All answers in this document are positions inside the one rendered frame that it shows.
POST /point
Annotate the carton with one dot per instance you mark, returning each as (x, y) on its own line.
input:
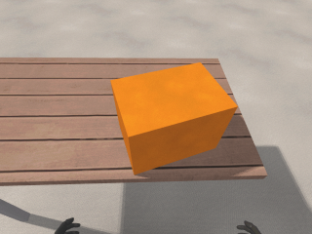
(170, 114)

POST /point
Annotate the right robot hand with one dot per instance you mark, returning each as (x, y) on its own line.
(249, 227)

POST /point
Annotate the left robot hand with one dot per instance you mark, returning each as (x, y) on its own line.
(68, 225)

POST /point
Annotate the table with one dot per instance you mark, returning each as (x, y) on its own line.
(59, 125)

